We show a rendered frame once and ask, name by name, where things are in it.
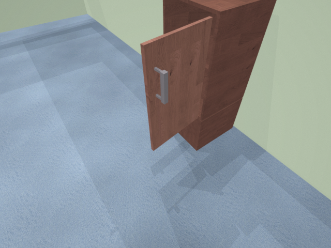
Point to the cupboard door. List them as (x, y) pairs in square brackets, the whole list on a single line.
[(182, 53)]

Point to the handle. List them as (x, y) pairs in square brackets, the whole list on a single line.
[(163, 85)]

